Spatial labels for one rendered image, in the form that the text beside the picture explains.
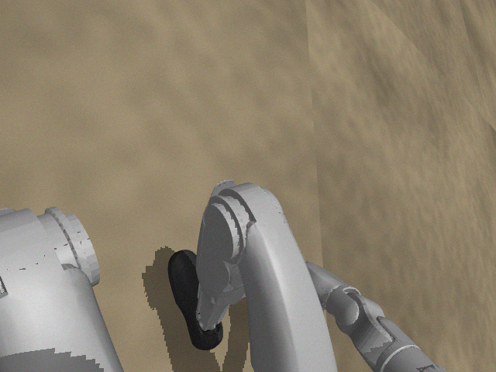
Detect right robot foot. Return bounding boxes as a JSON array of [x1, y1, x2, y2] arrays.
[[168, 250, 223, 350]]

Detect right robot hand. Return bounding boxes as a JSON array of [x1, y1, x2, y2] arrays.
[[306, 261, 346, 311]]

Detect right robot arm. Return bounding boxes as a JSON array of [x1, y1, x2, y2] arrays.
[[326, 284, 447, 372]]

